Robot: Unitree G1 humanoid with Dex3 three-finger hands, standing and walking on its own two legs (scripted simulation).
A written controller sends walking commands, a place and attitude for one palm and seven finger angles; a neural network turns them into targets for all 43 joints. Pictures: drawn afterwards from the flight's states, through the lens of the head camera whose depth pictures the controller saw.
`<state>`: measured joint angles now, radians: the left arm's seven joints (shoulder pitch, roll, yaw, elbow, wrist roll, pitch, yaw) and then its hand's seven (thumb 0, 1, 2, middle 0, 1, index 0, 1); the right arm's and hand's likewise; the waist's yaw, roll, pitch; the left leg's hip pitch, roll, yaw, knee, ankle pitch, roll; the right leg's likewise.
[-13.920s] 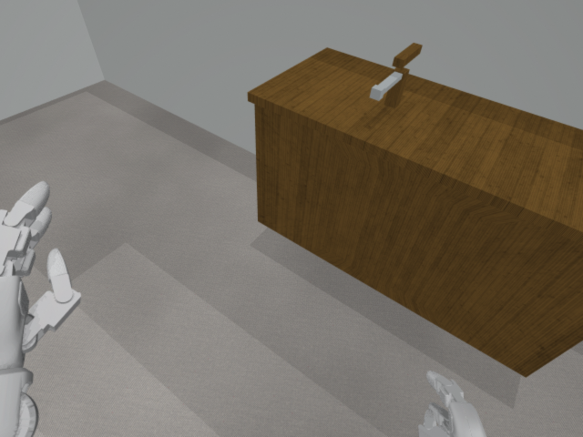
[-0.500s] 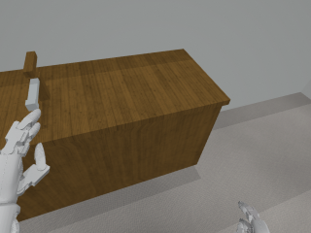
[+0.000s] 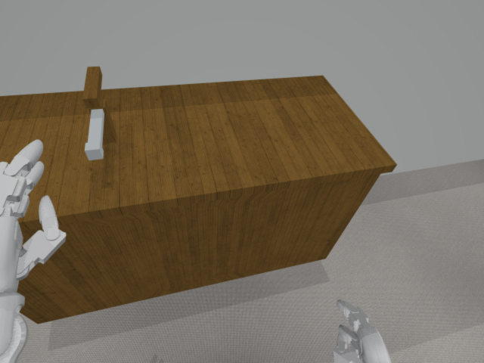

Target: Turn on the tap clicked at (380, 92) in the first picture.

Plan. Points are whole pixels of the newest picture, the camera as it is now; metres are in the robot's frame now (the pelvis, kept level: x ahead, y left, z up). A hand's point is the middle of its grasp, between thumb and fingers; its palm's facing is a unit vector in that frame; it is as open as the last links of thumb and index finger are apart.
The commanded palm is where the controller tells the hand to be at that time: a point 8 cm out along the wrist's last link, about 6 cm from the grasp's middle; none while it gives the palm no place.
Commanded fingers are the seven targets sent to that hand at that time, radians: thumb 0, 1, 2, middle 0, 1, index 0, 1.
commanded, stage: come to a stop and stand still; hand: left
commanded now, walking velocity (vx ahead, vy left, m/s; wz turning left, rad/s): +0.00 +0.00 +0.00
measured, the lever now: (94, 150) +0.47 +0.37 +0.03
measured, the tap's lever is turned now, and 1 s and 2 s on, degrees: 0 0 0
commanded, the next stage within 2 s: look again from close up in 0.76 s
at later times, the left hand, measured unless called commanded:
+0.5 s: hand (92, 200) +0.27 +0.24 +0.15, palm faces +0.39 -0.84 -0.37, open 7.4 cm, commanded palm +0.21 +0.27 +0.17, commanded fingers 0.00 0.90 0.90 -0.20 -0.30 -0.20 -0.30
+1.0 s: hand (96, 204) +0.26 +0.23 +0.15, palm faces +0.41 -0.84 -0.35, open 7.4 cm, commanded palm +0.20 +0.27 +0.17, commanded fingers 0.00 0.90 0.90 -0.20 -0.30 -0.20 -0.30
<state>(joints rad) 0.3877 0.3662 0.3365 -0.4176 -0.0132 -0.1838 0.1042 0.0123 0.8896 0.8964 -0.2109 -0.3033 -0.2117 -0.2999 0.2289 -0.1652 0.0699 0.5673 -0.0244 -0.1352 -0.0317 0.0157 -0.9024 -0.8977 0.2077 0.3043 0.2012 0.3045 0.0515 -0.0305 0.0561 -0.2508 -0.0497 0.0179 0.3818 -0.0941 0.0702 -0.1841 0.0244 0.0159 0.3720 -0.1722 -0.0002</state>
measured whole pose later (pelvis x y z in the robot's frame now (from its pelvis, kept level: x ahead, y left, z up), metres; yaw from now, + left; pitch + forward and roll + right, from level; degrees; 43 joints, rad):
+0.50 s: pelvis +0.05 -0.01 +0.00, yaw +1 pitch +1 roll -1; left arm 0.42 0.37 0.33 -0.45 -0.03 -0.20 0.11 0.01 0.89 0.90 -0.21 -0.30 -0.21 -0.30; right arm 0.19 -0.20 0.04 0.57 -0.01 -0.10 -0.04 0.02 -0.90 -0.90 0.21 0.30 0.20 0.30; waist 0.03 -0.02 0.03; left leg -0.25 -0.06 -0.01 0.41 -0.17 0.06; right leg -0.16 0.04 0.03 0.36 -0.21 0.00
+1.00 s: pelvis +0.05 -0.02 +0.00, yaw +2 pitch +0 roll -1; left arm 0.43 0.36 0.32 -0.43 -0.05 -0.18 0.12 0.01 0.89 0.90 -0.21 -0.30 -0.21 -0.30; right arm 0.20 -0.21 0.03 0.58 0.00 -0.07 -0.06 0.02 -0.90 -0.90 0.21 0.30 0.20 0.30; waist 0.03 0.00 0.01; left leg -0.24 -0.04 -0.02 0.41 -0.18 0.05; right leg -0.13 0.05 0.02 0.33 -0.20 -0.02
